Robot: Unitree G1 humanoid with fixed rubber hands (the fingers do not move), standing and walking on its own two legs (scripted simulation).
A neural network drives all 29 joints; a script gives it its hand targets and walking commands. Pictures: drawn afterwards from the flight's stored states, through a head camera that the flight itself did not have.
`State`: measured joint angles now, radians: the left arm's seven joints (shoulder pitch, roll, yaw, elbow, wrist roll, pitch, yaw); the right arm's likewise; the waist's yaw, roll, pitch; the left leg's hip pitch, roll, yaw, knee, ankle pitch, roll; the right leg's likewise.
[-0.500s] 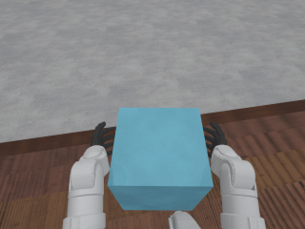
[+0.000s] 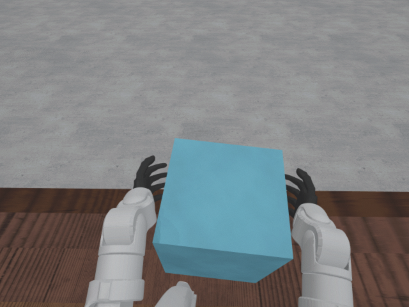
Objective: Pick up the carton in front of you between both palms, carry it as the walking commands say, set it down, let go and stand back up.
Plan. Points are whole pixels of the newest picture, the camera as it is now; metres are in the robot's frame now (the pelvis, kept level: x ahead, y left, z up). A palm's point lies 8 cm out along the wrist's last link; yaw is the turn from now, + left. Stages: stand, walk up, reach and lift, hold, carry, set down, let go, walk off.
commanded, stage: carry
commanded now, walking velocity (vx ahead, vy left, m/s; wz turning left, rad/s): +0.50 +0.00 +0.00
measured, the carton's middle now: (218, 216) +0.31 +0.02 -0.01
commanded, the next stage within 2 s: none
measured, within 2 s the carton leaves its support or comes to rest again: neither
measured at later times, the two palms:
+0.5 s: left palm (186, 126) +0.74 +0.18 -0.14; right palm (267, 126) +0.77 -0.12 -0.14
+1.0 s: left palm (204, 102) +1.17 +0.17 -0.35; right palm (260, 109) +1.15 -0.14 -0.35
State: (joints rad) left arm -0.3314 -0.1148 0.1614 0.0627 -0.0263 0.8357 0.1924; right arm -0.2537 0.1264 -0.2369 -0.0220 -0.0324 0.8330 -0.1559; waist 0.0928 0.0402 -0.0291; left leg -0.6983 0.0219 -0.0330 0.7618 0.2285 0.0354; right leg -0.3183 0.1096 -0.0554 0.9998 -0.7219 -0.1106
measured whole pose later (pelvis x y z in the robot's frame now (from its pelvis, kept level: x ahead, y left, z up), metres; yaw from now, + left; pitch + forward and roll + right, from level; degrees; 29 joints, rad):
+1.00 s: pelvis +0.86 +0.04 -0.40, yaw +1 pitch +3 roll +1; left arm -0.24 -0.13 0.23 0.06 0.03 0.77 0.19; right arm -0.30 0.08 -0.12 0.10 0.06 0.81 -0.22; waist -0.15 0.01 -0.05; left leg -0.41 -0.16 0.02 0.88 -0.52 0.14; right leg -0.73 0.01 0.08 1.26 -0.37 -0.02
